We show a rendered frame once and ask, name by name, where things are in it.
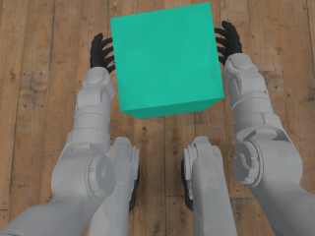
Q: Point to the right robot upper arm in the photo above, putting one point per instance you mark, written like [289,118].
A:
[272,170]

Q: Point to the left robot thigh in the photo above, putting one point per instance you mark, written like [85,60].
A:
[112,217]

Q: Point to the robot right forearm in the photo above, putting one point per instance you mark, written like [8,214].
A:
[253,113]

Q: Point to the left robot upper arm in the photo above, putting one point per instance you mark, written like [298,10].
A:
[79,185]

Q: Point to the robot left forearm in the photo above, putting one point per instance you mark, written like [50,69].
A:
[90,131]

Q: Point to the robot left hand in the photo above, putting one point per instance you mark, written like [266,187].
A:
[98,55]

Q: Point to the robot left foot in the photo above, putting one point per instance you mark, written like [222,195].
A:
[133,197]

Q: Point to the robot right hand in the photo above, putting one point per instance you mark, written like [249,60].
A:
[231,41]

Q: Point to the carton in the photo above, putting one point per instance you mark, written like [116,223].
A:
[167,61]

